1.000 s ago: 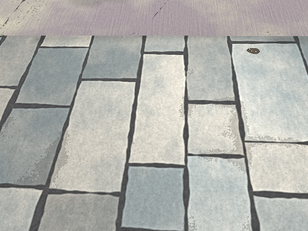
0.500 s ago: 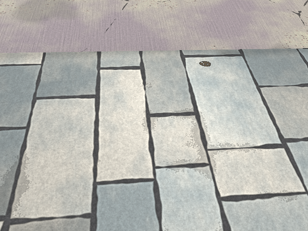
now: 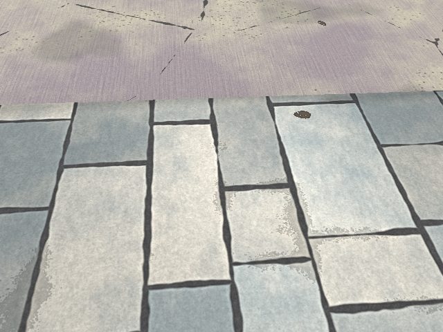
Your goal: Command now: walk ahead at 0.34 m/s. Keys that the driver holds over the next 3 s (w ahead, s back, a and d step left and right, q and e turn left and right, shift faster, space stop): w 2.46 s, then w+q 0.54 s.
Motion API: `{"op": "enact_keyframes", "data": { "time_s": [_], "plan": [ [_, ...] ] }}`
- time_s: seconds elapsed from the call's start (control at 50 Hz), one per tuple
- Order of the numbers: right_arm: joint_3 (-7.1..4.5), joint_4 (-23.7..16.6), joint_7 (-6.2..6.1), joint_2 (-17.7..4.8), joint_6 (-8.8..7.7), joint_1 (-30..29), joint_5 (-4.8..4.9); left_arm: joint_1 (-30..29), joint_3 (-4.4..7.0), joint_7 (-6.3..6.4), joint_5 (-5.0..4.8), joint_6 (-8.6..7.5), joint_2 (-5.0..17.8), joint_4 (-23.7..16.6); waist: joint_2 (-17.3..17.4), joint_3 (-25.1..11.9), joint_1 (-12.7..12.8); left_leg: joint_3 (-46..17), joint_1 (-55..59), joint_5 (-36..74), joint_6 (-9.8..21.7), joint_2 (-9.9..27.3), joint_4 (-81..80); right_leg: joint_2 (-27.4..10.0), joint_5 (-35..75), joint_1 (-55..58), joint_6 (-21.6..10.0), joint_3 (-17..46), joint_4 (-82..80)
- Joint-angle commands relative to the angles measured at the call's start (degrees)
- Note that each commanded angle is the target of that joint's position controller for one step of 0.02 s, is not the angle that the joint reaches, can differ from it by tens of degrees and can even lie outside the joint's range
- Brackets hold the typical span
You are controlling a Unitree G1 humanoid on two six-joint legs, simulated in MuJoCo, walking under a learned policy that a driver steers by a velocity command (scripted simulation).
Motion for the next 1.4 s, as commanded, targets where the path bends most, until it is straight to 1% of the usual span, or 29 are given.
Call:
{"op": "enact_keyframes", "data": {
  "time_s": [0.02,0.04,0.06,0.08,0.12,0.22,0.32,0.4,0.44,0.48,0.5,0.52,0.54,0.56,0.58,0.64,0.72,0.82,0.92,0.98,1.02,1.04,1.06,1.08,1.1,1.12,1.16,1.24,1.4],
  "plan": [
    [-1.44,1.93,-0.67,-4.06,-1.6,11.54,0.12,-8.49,1.3,-0.16,0.22,-1.51,6.81,-4.87,0.51,7.02,-7.59,-1.79,19.72,1.0,0.49,-0.03,-11.62,-5.93,-14.82,-24.67,-6.59,6.25,0.18],
    [-2.35,2.93,-1.26,-8.66,-2.18,18.14,-0.65,-9.24,-0.1,-0.61,-0.05,-2.1,1.73,-6.73,14.68,3.76,-9.28,-24.39,25.66,-15.75,3.17,14.11,-23.03,0.85,-12.62,-32.1,-3.95,-2.56,19.24],
    [-3.1,4.27,-0.9,-11.95,-1.94,20.72,-0.17,-10.62,0.34,-0.94,0.68,-2.44,3.77,-8.2,16.55,5.87,-8.35,-40.8,21.57,-26.02,7.23,22.32,-29.54,3.02,-14.77,-38.27,-4.16,-3.74,30.1],
    [-2.47,2.79,-0.84,-9.49,-1.85,14.57,-0.22,-10.75,0.74,-1.44,1.38,-2.66,5.67,-8.35,9.15,10.18,-4.35,-39.26,15.55,-27.08,8.46,22.39,-29.41,-1.12,-9.7,-38.87,-5.0,-0.9,36.43],
    [-1.59,0.06,-0.53,-6.33,-2.9,7.18,0.23,-8.66,0.36,-2.72,0.94,-3.33,3.96,-6.83,4.39,9.99,-0.69,-27.83,12.01,-13.55,6.53,16.89,-29.48,-4.65,-0.16,-35.76,-4.14,-1.75,37.18],
    [-0.35,3.31,-0.87,-3.31,-4.4,14.18,0.48,-12.58,0.12,-3.34,1.45,-2.5,2.86,-8.05,5.31,6.42,-1.57,-13.01,17.25,20.67,5.78,12.05,-26.52,-5.16,7.36,-37.67,-0.81,-6.75,35.58],
    [0.27,4.48,-1.28,-2.8,-4.26,16.47,0.28,-24.15,-1.13,-3.38,0.87,-2.27,0.92,-13.36,6.37,8.43,-3.6,-7.87,14.76,33.06,6.18,10.55,-26.21,-3.36,11.89,-35.3,0.37,-10.53,21.46],
    [0.1,5.26,-1.55,-3.96,-4.43,15.99,0.23,-25.66,-1.23,-2.96,0.42,-2.46,1.79,-15.55,6.96,8.4,-2.69,-6.52,16.37,43.07,5.79,12.55,-24.77,-1.62,12.92,-27.78,-2.68,-11.77,12.54],
    [-0.16,5.08,-1.73,-5.06,-4.48,13.73,0.28,-19.11,-0.36,-2.13,0.42,-2.89,3.52,-14.12,7.11,4.6,0.81,-4.9,18.57,59.86,4.44,12.89,-16.64,0.97,10.14,-19.25,-4.96,-12.01,10.9],
    [-0.4,4.77,-1.69,-5.82,-3.95,12.02,0.43,-2.38,1.26,-1.04,0.6,-3.78,6.08,-8.9,5.75,-4.14,7.71,-2.72,14.98,60.64,2.75,10.72,3.4,1.95,10.92,-0.41,-7.36,-11.19,5.61],
    [0.24,3.36,-1.41,-3.59,-3.88,13.01,0.66,6.66,2.55,-0.36,2.05,-4.08,10.35,-7.24,0.57,-10.49,9.86,-1.15,3.83,40.58,2.21,7.98,20.08,-10.02,0.41,13.12,-9.76,2.11,4.34],
    [1.19,2.87,-0.68,3.35,-3.62,20.46,2.16,7.61,3.45,-0.64,2.83,-3.78,14.41,-7.28,-12.0,-16.6,4.77,-0.43,-16.49,-7.63,-0.01,-3.29,41.99,-26.3,-4.82,25.74,-18.58,32.92,-2.55],
    [-0.48,2.77,-0.95,-3.51,-3.4,15.08,0.73,3.01,3.17,-1.3,0.25,-3.3,11.34,-7.58,-2.66,-12.17,5.03,-6.99,-21.54,-5.2,1.5,-1.09,45.48,-23.26,-12.48,19.47,-17.45,36.06,-8.18],
    [-0.89,0.6,-0.72,-3.99,-3.68,9.26,0.59,-3.71,2.22,-1.38,-0.3,-3.51,8.01,-8.78,-2.08,-2.78,2.58,-6.36,-23.08,1.24,1.91,2.1,43.23,-21.33,-11.41,9.94,-15.44,25.51,-9.77],
    [-0.8,0.09,-0.53,-3.2,-4.01,6.82,0.53,-6.5,1.44,-1.61,-0.07,-4.13,4.87,-9.01,0.12,0.95,1.24,-6.07,-20.75,4.74,1.94,3.98,40.08,-18.77,-3.61,2.64,-14.06,19.19,-11.84],
    [-0.63,0.53,0.41,-0.19,-2.15,8.0,-0.75,-4.62,0.13,-1.18,0.09,-5.62,1.36,-6.58,-1.06,2.55,-2.73,-5.44,-13.44,6.29,0.38,6.21,33.69,-13.66,10.39,-6.31,-10.85,7.83,-13.85],
    [-0.76,-2.32,1.1,-0.31,-0.75,0.48,-1.06,0.75,0.39,-0.99,-0.2,-6.46,3.88,-4.66,-1.03,5.03,-2.46,-2.61,-20.15,11.31,-1.73,7.69,27.22,-12.04,15.98,-5.58,-10.9,2.59,-16.44],
    [-0.12,-6.62,1.31,0.13,-1.0,-11.87,-0.15,6.14,-0.27,-0.94,-0.32,-6.2,3.37,-3.57,-1.31,6.37,0.67,0.8,-22.85,20.68,-3.17,6.56,11.93,-9.65,27.16,-1.3,-8.55,-1.98,-15.99],
    [0.37,-9.46,1.02,-0.03,-1.42,-19.34,0.08,11.25,-0.52,-0.2,0.35,-5.77,3.78,-1.74,-2.35,6.59,3.1,2.73,-22.97,21.09,-1.44,3.88,2.31,-11.73,35.84,8.62,-8.62,-2.66,-13.09],
    [-0.11,-9.67,0.65,-1.23,-2.15,-17.16,0.08,9.65,-0.29,0.33,0.81,-5.51,4.85,-1.57,-3.06,5.35,0.63,3.24,-17.77,14.86,1.3,1.5,-1.34,-13.37,49.66,12.68,-8.33,-3.59,-7.14],
    [-1.29,-6.0,-0.26,-3.25,-2.82,-5.39,-0.06,7.97,0.01,0.35,0.91,-5.26,5.87,-1.69,-3.41,-0.67,-4.41,4.19,-4.19,12.32,3.75,-1.96,-4.93,-12.5,60.33,12.41,-7.0,-4.83,6.27],
    [-2.23,-2.92,-0.85,-5.14,-3.39,4.63,-0.91,6.8,-0.14,0.22,0.39,-5.22,5.6,-2.27,-2.24,-5.74,-8.66,1.41,9.94,15.25,5.69,0.72,-7.24,-10.71,52.21,4.89,-6.01,-6.25,18.09],
    [-3.8,-1.5,-1.54,-10.9,-3.57,13.59,-2.43,8.36,-1.08,-0.23,-1.04,-5.39,2.05,-4.55,5.51,-13.67,-9.93,-17.06,26.74,10.53,10.05,15.92,-7.76,-5.71,27.92,-11.0,-4.26,-9.26,37.44],
    [-4.45,-1.21,-0.83,-12.14,-2.64,12.91,-1.16,13.2,-0.57,-0.71,-1.95,-5.36,1.19,-3.94,14.2,-19.02,-6.88,-42.12,34.46,11.03,17.22,25.97,-15.46,4.38,-12.26,-26.21,-3.01,-6.49,54.66],
    [-3.95,-2.18,-0.37,-9.48,-2.27,6.19,0.52,8.0,0.47,-0.41,-0.45,-5.01,5.03,-4.71,5.21,-10.46,-4.82,-35.83,27.32,7.18,15.23,22.94,-17.05,-0.17,-8.23,-31.49,-3.94,-1.27,56.63],
    [-2.92,-2.98,-0.17,-5.65,-2.55,1.29,0.78,3.32,0.4,-0.67,-0.13,-5.32,4.08,-6.19,2.92,-3.16,-3.7,-28.02,18.67,8.12,13.63,20.96,-19.2,-2.32,-3.68,-32.26,-3.97,-1.42,54.12],
    [-1.57,-1.83,-0.36,-1.11,-3.46,-0.67,0.47,1.4,0.43,-1.08,0.78,-4.59,2.11,-6.7,2.14,2.75,-0.21,-18.2,7.5,15.75,9.47,15.76,-22.65,-5.6,0.06,-27.6,-3.37,-1.67,46.83],
    [-1.54,0.96,-0.61,-2.38,-5.01,4.12,0.69,0.57,0.24,-2.27,1.58,-2.44,0.03,-7.26,3.56,3.11,1.77,-10.75,4.36,23.89,8.49,12.67,-25.13,-6.51,3.57,-26.64,-1.25,-4.06,41.23],
    [-1.11,3.03,-0.74,-3.0,-4.83,11.99,0.69,-18.41,-0.72,-2.69,0.55,-2.43,-0.25,-13.98,4.65,5.89,-2.72,-4.71,10.26,31.71,6.56,10.15,-26.57,-6.03,17.32,-30.89,0.59,-8.89,18.31]
  ]
}}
